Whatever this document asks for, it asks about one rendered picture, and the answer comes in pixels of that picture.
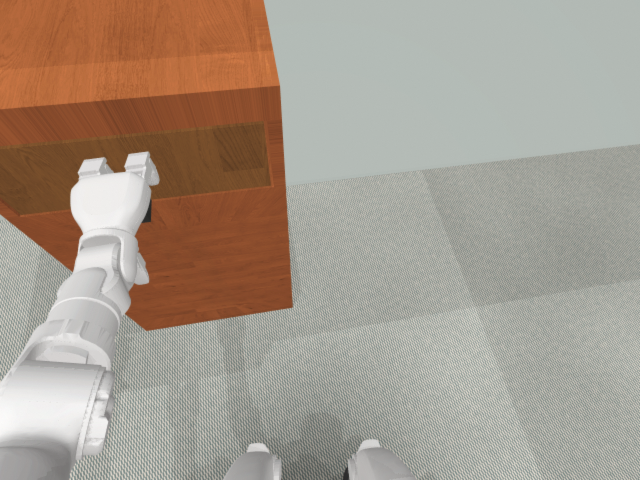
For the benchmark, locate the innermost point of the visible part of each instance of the robot right shin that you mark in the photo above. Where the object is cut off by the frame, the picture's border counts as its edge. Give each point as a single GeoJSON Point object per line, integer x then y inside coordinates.
{"type": "Point", "coordinates": [371, 443]}

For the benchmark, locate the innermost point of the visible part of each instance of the left robot hand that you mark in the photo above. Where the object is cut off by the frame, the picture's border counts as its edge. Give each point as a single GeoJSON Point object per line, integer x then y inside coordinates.
{"type": "Point", "coordinates": [104, 199]}

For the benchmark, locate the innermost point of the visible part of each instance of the robot left upper arm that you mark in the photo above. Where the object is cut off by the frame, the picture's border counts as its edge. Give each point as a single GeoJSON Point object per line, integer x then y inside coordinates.
{"type": "Point", "coordinates": [51, 415]}

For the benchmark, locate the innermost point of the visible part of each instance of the robot right thigh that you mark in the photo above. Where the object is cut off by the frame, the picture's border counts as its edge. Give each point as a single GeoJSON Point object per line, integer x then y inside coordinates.
{"type": "Point", "coordinates": [377, 464]}

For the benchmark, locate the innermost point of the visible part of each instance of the handle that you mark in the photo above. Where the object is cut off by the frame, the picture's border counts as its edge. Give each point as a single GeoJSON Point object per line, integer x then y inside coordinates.
{"type": "Point", "coordinates": [147, 217]}

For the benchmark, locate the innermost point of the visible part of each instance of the cabinet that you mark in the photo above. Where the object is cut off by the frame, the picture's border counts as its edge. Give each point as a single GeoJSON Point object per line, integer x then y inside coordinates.
{"type": "Point", "coordinates": [72, 69]}

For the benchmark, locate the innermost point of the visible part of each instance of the robot left forearm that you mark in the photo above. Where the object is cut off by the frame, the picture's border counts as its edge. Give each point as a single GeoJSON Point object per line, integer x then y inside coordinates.
{"type": "Point", "coordinates": [82, 324]}

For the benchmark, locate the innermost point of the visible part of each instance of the drawer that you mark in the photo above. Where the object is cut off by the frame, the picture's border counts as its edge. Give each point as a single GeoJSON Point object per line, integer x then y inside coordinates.
{"type": "Point", "coordinates": [38, 177]}

